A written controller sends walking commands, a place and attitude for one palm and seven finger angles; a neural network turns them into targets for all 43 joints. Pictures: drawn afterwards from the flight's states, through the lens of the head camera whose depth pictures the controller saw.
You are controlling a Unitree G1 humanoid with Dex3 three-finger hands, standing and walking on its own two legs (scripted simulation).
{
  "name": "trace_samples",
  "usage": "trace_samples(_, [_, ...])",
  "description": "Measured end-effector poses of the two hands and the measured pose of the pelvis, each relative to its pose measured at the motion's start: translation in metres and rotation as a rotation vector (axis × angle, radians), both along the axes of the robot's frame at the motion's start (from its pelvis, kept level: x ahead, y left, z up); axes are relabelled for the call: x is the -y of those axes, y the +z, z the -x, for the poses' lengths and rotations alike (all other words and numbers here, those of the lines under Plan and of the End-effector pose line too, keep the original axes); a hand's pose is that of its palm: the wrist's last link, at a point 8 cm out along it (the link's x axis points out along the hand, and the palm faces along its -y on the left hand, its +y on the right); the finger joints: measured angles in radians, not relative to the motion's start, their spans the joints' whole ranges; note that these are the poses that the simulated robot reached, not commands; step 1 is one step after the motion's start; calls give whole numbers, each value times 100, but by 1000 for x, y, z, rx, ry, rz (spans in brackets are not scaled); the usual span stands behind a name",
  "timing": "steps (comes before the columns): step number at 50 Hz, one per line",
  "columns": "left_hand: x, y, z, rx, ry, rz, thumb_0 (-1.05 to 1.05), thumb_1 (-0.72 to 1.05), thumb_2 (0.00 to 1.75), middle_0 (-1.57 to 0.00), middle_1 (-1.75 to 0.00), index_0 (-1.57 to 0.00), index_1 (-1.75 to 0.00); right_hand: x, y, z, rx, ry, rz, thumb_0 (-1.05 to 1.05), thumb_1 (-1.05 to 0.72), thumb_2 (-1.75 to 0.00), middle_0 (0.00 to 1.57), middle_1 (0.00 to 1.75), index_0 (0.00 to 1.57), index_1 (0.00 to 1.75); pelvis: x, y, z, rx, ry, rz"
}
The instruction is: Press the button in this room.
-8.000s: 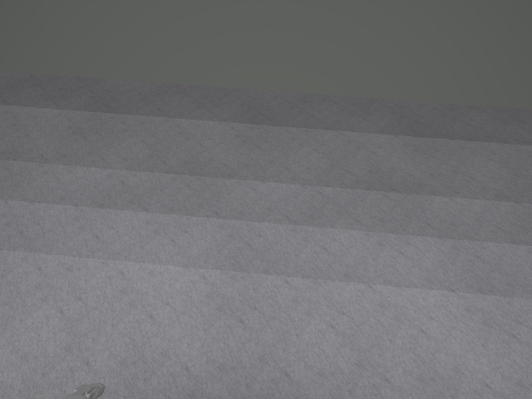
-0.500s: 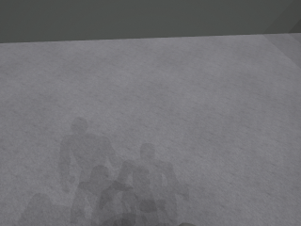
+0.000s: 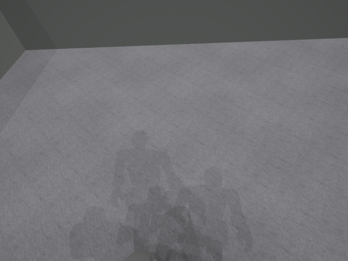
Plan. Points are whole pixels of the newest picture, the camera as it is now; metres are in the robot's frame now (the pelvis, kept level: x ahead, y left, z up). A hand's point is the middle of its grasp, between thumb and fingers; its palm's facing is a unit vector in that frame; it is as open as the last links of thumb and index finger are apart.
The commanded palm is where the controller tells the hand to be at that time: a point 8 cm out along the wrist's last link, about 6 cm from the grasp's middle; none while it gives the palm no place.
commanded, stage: turn or walk to find it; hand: left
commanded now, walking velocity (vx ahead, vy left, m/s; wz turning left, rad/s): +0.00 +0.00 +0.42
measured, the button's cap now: out of the picture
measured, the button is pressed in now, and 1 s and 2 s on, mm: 0 0 0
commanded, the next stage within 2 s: none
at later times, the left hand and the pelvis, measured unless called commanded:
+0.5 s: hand out of the picture +0.01 +0.25 -0.16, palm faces +0.23 -0.94 -0.26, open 7.4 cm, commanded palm none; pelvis -0.03 +0.02 -0.01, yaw +11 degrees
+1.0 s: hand out of the picture -0.12 +0.23 -0.19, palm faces +0.46 -0.86 -0.23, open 7.4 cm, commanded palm none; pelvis -0.07 +0.02 -0.02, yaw +26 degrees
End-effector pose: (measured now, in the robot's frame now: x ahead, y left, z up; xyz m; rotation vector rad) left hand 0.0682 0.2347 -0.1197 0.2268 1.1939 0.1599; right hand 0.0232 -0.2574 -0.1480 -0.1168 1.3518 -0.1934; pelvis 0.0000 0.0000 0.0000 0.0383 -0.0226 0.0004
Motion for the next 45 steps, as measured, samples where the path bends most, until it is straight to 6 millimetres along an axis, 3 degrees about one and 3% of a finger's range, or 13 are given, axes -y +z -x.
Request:
trace_samples(5, [-19, -13, 36, -49, 74, 17, 1, 90, 90, -20, -30, -20, -30, -14, 5, -24, 16, 81, 23, 1, -91, -90, 20, 30, 20, 29, -11, -3, 6, -2, 45, 7])
trace_samples(11, [-57, -39, 81, -122, 173, 28, 1, 90, 90, -20, -30, -20, -30, -45, 10, -63, 133, 182, 62, 1, -91, -90, 20, 30, 20, 29, -34, -17, 14, 2, 89, 24])
trace_samples(17, [-71, -26, 91, -113, 215, 22, 1, 91, 90, -20, -30, -19, -30, -66, 22, -73, 176, 237, 51, 1, -91, -90, 20, 30, 21, 29, -39, -6, 22, 3, 131, 43])
trace_samples(23, [-64, -12, 79, -25, 228, 4, 1, 91, 90, -20, -30, -19, -30, -65, 16, -71, 169, 265, 14, 1, -90, -90, 21, 30, 21, 30, -30, -3, 29, 0, 181, 41])
trace_samples(29, [-38, -5, 78, 55, 242, -30, 1, 91, 90, -20, -30, -20, -30, -43, -6, -65, 142, 278, -24, 1, -90, -90, 21, 30, 21, 30, -8, -13, 36, 3, 237, 29])
trace_samples(38, [-10, 0, 126, 9, 342, -4, 1, 91, 90, -20, -30, -20, -30, -25, 2, -56, 57, 349, -7, 1, -91, -90, 20, 30, 20, 29, 2, -1, 44, 8, 338, 8])
trace_samples(45, [-16, -17, 173, -37, 438, 36, 1, 90, 90, -20, -30, -20, -30, -45, 8, -61, 26, 447, 33, 1, -91, -90, 20, 30, 20, 29, -9, -5, 56, -2, 412, 18])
